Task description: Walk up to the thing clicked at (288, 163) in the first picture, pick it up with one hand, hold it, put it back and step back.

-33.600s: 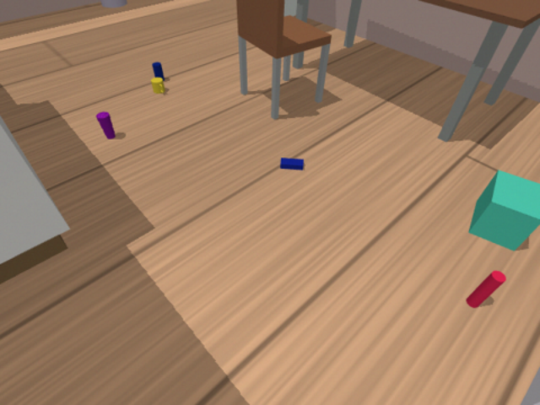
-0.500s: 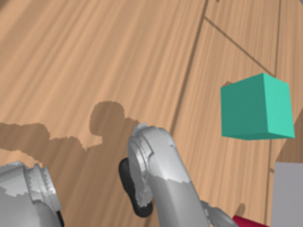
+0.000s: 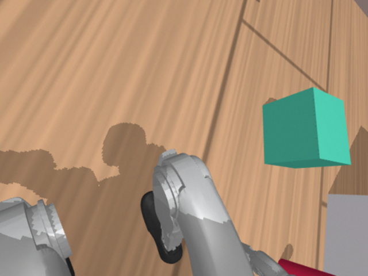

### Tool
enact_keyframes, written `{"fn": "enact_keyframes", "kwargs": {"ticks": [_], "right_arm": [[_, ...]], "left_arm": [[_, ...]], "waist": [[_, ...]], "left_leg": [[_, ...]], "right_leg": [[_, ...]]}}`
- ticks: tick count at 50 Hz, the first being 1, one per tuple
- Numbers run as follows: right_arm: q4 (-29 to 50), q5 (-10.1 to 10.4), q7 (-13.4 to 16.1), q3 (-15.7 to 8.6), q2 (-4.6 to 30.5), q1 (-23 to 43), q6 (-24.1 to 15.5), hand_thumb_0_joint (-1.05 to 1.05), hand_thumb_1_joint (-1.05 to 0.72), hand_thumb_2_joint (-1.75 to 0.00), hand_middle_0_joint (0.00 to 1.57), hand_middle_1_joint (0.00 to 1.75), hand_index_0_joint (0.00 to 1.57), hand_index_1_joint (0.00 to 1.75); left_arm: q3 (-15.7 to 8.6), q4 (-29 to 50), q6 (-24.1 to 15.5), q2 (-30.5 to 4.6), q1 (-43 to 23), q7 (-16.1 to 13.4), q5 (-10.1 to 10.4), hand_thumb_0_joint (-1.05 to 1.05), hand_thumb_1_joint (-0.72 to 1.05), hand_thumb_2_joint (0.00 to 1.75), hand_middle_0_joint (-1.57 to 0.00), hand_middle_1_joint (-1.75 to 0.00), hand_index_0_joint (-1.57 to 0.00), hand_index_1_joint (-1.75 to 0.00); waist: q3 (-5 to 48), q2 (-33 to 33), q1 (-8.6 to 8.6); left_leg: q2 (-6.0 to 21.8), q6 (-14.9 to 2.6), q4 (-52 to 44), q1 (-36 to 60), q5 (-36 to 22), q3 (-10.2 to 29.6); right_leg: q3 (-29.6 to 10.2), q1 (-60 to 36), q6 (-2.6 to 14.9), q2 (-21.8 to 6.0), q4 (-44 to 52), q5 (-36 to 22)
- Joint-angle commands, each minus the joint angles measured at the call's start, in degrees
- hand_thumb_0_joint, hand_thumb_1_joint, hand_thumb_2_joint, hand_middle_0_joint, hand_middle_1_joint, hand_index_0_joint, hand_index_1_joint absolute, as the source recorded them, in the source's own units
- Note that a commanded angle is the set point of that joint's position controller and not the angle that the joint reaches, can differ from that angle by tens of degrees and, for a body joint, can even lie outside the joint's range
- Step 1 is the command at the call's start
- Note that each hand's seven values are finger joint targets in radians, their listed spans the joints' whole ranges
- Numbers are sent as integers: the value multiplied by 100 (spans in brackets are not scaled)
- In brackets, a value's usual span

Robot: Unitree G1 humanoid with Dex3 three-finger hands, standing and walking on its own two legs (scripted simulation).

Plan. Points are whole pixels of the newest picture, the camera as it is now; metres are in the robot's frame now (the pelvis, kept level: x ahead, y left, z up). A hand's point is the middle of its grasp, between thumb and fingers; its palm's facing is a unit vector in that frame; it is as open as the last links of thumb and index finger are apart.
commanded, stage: open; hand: left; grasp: from above
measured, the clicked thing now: out of the picture +0.44 +0.34 -0.28
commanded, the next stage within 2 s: withdraw in 0.36 s
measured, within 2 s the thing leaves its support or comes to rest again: neither
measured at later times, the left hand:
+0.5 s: hand out of the picture +0.43 +0.33 -0.25, palm faces -0.47 -0.15 -0.87, open 13.3 cm
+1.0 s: hand out of the picture +0.43 +0.37 -0.09, palm faces -0.43 -0.10 -0.90, open 13.8 cm
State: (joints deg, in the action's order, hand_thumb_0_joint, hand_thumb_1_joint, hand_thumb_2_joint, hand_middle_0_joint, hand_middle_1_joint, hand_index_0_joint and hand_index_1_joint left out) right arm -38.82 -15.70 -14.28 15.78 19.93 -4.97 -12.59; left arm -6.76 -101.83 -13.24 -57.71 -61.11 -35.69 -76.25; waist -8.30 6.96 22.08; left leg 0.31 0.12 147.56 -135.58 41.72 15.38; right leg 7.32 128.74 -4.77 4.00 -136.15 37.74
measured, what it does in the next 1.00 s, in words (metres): stands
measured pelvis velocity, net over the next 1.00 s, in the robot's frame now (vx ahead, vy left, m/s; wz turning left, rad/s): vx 0.00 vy -0.01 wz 0.09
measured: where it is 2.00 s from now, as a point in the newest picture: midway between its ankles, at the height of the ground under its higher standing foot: (120, 267)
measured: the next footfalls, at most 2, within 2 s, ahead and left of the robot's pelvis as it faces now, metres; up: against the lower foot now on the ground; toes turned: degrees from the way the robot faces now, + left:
none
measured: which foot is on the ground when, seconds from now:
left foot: down 0.00-1.00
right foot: down 0.00-1.00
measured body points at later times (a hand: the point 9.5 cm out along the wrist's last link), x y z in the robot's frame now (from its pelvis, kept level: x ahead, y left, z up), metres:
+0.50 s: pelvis +0.00 +0.00 +0.00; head +0.27 +0.13 +0.33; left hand +0.45 +0.33 -0.20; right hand +0.07 -0.26 -0.05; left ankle +0.06 +0.12 -0.26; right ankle +0.12 -0.13 -0.26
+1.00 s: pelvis +0.00 -0.01 +0.04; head +0.22 +0.08 +0.43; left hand +0.45 +0.37 -0.04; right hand +0.11 -0.26 -0.06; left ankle +0.06 +0.12 -0.26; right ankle +0.12 -0.13 -0.26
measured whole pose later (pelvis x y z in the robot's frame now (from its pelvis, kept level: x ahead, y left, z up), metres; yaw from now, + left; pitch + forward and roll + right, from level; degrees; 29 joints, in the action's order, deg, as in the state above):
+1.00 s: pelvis +0.00 -0.01 +0.04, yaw +5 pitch +34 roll -11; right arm -38.6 -7.0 -14.2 4.7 18.4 -7.5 -4.1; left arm -1.0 -76.1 -3.9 -43.9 -54.3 -15.1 -64.8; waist 3.7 -2.9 12.8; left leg 0.3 -0.1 137.3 -131.7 40.2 9.5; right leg 3.3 126.4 -3.9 1.5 -130.2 38.5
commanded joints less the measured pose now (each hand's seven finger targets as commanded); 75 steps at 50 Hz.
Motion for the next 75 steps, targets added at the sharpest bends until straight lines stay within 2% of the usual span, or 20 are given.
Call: {"fn": "enact_keyframes", "kwargs": {"ticks": [1, 13, 20, 23, 26, 28, 30, 31, 33, 34, 38, 42, 49, 53, 58, 62, 65, 68, 71, 75], "right_arm": [[-43, 53, 27, -519, 1814, -1026, 19, 0, -89, -90, 20, 30, 20, 30], [-42, 25, 21, -503, 1826, -1167, 73, 0, -89, -90, 20, 30, 20, 30], [0, 53, 42, -509, 1880, -1102, 66, 0, -89, -90, 20, 30, 20, 30], [48, 50, 49, -512, 1895, -1090, 41, 0, -89, -90, 20, 30, 20, 30], [35, 115, 76, -526, 1912, -1106, 34, 0, -90, -90, 20, 30, 20, 30], [42, 79, 49, -539, 1918, -1170, -6, 0, -90, -90, 20, 30, 20, 30], [37, 91, 36, -604, 1873, -1134, -5, 0, -90, -90, 20, 30, 20, 30], [18, 98, 6, -624, 1853, -1158, -29, 0, -90, -90, 20, 30, 20, 30], [49, 144, -39, -728, 1769, -1095, -40, 0, -90, -90, 20, 30, 20, 30], [-8, 196, -34, -797, 1738, -1102, -3, 0, -90, -90, 20, 30, 20, 30], [5, 429, -121, -1219, 1647, -1141, 221, 0, -90, -90, 20, 30, 20, 30], [-93, 717, -151, -1441, 1459, -1383, 533, 0, -90, -90, 20, 30, 20, 30], [70, 1004, 183, -1708, 1422, -1639, 997, 0, -90, -90, 20, 30, 20, 30], [170, 1035, 488, -1649, 1283, -1591, 1161, 0, -90, -90, 20, 30, 20, 30], [202, 948, 743, -1424, 1083, -1376, 1248, 0, -89, -90, 20, 30, 20, 30], [137, 847, 811, -1292, 1084, -1328, 1256, 0, -89, -90, 20, 30, 20, 30], [117, 750, 838, -1202, 1143, -1336, 1222, 0, -89, -89, 20, 30, 20, 30], [103, 655, 852, -1166, 1240, -1413, 1175, 0, -89, -89, 20, 30, 20, 30], [43, 586, 854, -1222, 1336, -1560, 1069, 0, -90, -90, 20, 30, 20, 30], [169, 619, 800, -1355, 1376, -1605, 1007, 0, -89, -89, 20, 30, 20, 30]], "left_arm": [[38, 598, 4, -1089, -1316, -107, 160, 0, -22, 73, -31, -77, -32, -76], [-33, 869, -169, -1260, -1339, -123, 63, 0, -35, 85, -20, -88, -20, -87], [-78, 698, -144, -1311, -1308, -158, 139, 0, -39, 88, -14, -94, -16, -93], [54, 670, -115, -1237, -1298, -134, 90, 0, -43, 91, -10, -98, -11, -97], [-162, 964, -120, -1556, -1454, -195, 173, 0, -44, 93, -12, -96, -13, -95], [-213, 1140, -101, -1535, -1646, -260, 140, 0, -43, 92, -13, -95, -14, -94], [-342, 1378, -12, -1562, -1520, -343, 161, 0, -44, 92, -14, -94, -15, -93], [-321, 1389, 37, -1504, -1473, -337, 170, 0, -43, 91, -14, -94, -15, -92], [-260, 1794, 159, -1307, -1429, -252, 238, 0, -46, 94, -11, -95, -12, -94], [-334, 2306, 209, -1361, -1477, -210, 348, 0, -46, 94, -11, -95, -12, -95], [-439, 3040, 596, -1034, -674, 252, 578, 0, -47, 95, -11, -95, -11, -94], [205, 2886, 949, 64, -703, 994, 921, 0, -48, 96, -10, -97, -10, -97], [675, 3587, 827, 611, -1008, 2327, 1282, 0, -50, 99, -10, -99, -10, -100], [618, 3554, 514, 395, -1044, 2619, 1255, 0, -48, 99, -11, -99, -10, -99], [399, 3277, 17, -76, -1274, 2372, 924, 0, -50, 100, -9, -100, -9, -101], [408, 2697, -209, -192, -1604, 1947, 530, 0, -50, 100, -8, -101, -8, -101], [497, 2358, -309, -120, -1922, 1606, 407, 0, -50, 99, -8, -101, -8, -100], [270, 2433, -341, -602, -2378, 1270, 204, 0, -50, 99, -8, -101, -9, -100], [111, 2464, -228, -686, -2530, 997, 84, 0, -48, 97, -10, -99, -10, -98], [-213, 2951, 30, -900, -1965, 857, 120, 0, -40, 90, -15, -94, -17, -92]], "waist": [[3542, -2956, 272], [3694, -3163, 264], [3489, -2984, 239], [3435, -2937, 317], [3700, -3011, 157], [3798, -3155, 211], [4161, -3434, 38], [4141, -3539, 92], [4338, -3786, -40], [4663, -4025, -238], [5398, -4482, -749], [4757, -3161, -534], [4528, -2020, -516], [4228, -1381, -534], [4215, -1512, -679], [4318, -2008, -559], [4145, -2319, -385], [4506, -2740, -409], [4851, -3121, -364], [5503, -3691, -647]], "left_leg": [[177, 1, -1653, 2932, -1338, -549], [166, 15, -1625, 3112, -1577, -623], [161, -15, -1670, 2874, -1269, -609], [169, -24, -1684, 2871, -1210, -628], [175, -22, -1655, 2923, -1281, -626], [185, 8, -1666, 3133, -1360, -601], [201, 54, -1703, 3356, -1577, -634], [195, 68, -1708, 3415, -1586, -648], [175, 85, -1779, 3506, -1652, -737], [156, 106, -1896, 3660, -1719, -779], [92, 183, -2189, 4104, -2276, -881], [48, -62, -2237, 3113, -1638, -1063], [-76, -123, -2818, 2998, -946, -914], [-144, -186, -2683, 2633, -842, -1106], [-164, -191, -2570, 2487, -718, -1259], [-128, -158, -2540, 2780, -753, -1219], [-117, -124, -2528, 2875, -513, -1136], [-105, -85, -2474, 3165, -663, -1125], [-83, -42, -2410, 3594, -1004, -1132], [-78, 38, -2521, 4052, -1483, -1105]], "right_leg": [[875, -1866, 548, 103, 915, -1521], [856, -2059, 558, 117, 971, -1686], [857, -1930, 560, 96, 1018, -1424], [844, -1945, 554, 130, 1065, -1395], [811, -2032, 551, 100, 1051, -1434], [847, -1948, 558, 85, 962, -1501], [816, -2056, 586, 120, 957, -1672], [817, -2022, 589, 87, 920, -1687], [768, -1991, 614, 82, 973, -1728], [735, -2030, 639, 82, 1017, -1755], [628, -1822, 720, 3, 943, -1941], [395, -1822, 657, 47, 1486, -1652], [259, -2104, 709, -97, 1982, -946], [79, -2407, 687, -149, 2267, -717], [-45, -2376, 682, -142, 2259, -431], [7, -1990, 695, -130, 2001, -524], [123, -1553, 712, -130, 1874, -309], [215, -1596, 714, -146, 1698, -509], [311, -1478, 704, -185, 1496, -908], [341, -1467, 743, -244, 1268, -1299]]}}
